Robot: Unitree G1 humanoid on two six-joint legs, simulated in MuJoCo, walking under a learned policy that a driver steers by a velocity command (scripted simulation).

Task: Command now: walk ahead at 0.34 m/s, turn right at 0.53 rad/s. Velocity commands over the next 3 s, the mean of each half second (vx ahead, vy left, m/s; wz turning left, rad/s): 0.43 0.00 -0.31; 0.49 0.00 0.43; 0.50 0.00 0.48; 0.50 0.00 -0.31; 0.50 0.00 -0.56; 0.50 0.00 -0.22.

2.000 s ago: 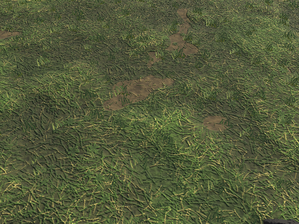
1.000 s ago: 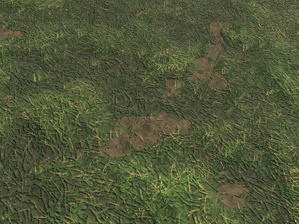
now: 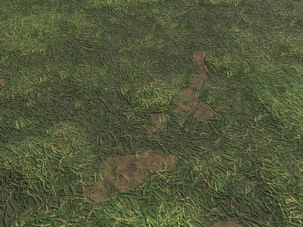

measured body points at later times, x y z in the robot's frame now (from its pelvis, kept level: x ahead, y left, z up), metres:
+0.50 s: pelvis +0.23 -0.02 -0.01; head +0.27 -0.03 +0.44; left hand +0.27 +0.27 -0.12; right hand +0.43 -0.29 -0.08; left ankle +0.37 +0.05 -0.73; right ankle +0.01 -0.10 -0.72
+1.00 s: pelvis +0.53 -0.08 -0.01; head +0.55 -0.08 +0.44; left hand +0.73 +0.18 -0.06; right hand +0.58 -0.37 -0.13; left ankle +0.38 +0.04 -0.70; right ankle +0.64 -0.19 -0.73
